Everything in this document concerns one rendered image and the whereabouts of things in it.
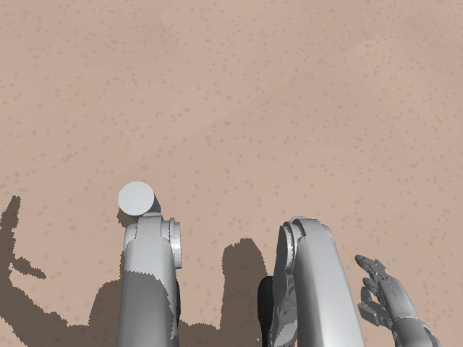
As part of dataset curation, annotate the right robot arm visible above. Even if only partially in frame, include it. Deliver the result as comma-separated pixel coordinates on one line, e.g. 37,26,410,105
391,318,442,347

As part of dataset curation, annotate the right robot foot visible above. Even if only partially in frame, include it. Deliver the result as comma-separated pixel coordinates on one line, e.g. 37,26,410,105
258,276,290,347

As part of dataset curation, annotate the can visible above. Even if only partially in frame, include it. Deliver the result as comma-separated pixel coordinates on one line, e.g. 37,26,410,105
118,181,161,223

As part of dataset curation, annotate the right robot hand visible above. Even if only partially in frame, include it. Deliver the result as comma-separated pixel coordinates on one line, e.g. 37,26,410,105
355,255,419,330

